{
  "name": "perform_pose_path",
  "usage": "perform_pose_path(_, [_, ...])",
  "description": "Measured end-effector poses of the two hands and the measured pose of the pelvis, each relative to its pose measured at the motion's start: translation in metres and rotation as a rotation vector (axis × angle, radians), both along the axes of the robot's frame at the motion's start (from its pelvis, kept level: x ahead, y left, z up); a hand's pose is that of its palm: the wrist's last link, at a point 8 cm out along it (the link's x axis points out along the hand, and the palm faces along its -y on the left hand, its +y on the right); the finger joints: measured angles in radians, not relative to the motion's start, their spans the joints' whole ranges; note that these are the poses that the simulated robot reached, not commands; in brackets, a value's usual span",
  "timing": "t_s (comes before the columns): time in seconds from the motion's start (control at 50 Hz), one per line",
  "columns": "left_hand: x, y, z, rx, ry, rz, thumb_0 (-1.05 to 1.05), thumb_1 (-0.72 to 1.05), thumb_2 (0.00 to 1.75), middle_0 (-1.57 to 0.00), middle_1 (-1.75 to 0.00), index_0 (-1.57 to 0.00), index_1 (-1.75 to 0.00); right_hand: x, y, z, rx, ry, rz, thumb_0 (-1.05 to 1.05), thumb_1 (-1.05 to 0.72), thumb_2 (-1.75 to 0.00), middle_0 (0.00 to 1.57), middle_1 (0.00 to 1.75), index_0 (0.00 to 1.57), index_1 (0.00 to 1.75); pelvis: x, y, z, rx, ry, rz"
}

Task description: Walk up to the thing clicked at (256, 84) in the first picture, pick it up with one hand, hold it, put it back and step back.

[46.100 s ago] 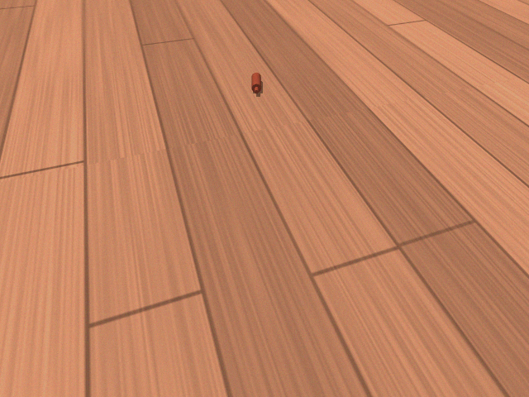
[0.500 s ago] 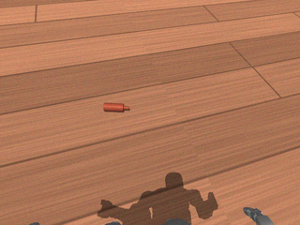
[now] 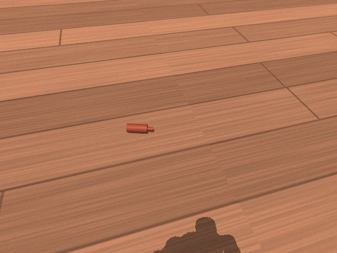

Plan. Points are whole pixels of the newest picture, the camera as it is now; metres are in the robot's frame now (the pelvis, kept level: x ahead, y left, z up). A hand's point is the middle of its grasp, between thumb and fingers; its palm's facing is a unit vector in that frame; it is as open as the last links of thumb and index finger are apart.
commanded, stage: step back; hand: left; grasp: from above
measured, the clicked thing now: (140, 128) +1.10 +0.16 -0.73
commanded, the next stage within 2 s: stand in 0.72 s
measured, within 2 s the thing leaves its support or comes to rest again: neither
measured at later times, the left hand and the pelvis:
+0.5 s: hand out of the picture +0.13 +0.25 -0.15, palm faces +0.04 -0.93 -0.36, open 7.4 cm; pelvis +0.05 -0.01 +0.00, yaw +1 degrees
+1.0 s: hand out of the picture +0.14 +0.26 -0.14, palm faces +0.00 -0.94 -0.33, open 7.4 cm; pelvis +0.06 +0.00 +0.02, yaw +1 degrees
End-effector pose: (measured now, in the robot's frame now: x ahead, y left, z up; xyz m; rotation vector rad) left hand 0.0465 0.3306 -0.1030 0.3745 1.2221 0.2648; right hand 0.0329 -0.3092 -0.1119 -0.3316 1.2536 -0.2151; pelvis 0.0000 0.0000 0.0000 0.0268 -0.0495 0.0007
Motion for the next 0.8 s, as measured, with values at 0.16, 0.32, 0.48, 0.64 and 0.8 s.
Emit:
perform_pose_path(0.16, [0.033,-0.023,-0.001,-0.012,-0.045,-0.043,0.01,0.91,0.90,-0.20,-0.30,-0.20,-0.30,0.009,-0.020,-0.005,0.000,-0.023,-0.027,0.01,-0.90,-0.90,0.20,0.30,0.20,0.30,0.012,-0.018,-0.004,-0.014,-0.010,-0.020])
perform_pose_path(0.32, [0.052,-0.051,0.003,-0.042,-0.113,-0.013,0.01,0.91,0.90,-0.20,-0.30,-0.20,-0.30,0.050,-0.027,-0.010,-0.001,-0.012,0.024,0.01,-0.90,-0.90,0.20,0.29,0.20,0.30,0.028,-0.025,-0.001,-0.024,-0.004,0.014])
perform_pose_path(0.48, [0.067,-0.036,-0.009,-0.059,-0.085,0.011,0.01,0.90,0.90,-0.21,-0.30,-0.20,-0.30,0.080,-0.012,-0.007,-0.022,-0.015,0.055,0.01,-0.90,-0.90,0.20,0.29,0.20,0.30,0.044,-0.011,-0.004,-0.007,0.006,0.031])
perform_pose_path(0.64, [0.084,-0.025,-0.010,-0.071,-0.060,0.013,0.01,0.91,0.90,-0.20,-0.30,-0.20,-0.30,0.114,0.013,0.001,0.008,-0.052,0.051,0.01,-0.90,-0.90,0.20,0.29,0.20,0.30,0.058,-0.003,0.003,-0.032,0.010,0.015])
perform_pose_path(0.8, [0.096,-0.019,-0.003,-0.075,-0.061,0.013,0.01,0.91,0.90,-0.20,-0.30,-0.20,-0.30,0.144,0.029,0.011,0.029,-0.110,0.076,0.01,-0.90,-0.90,0.20,0.29,0.20,0.30,0.063,0.005,0.010,-0.031,0.003,0.011])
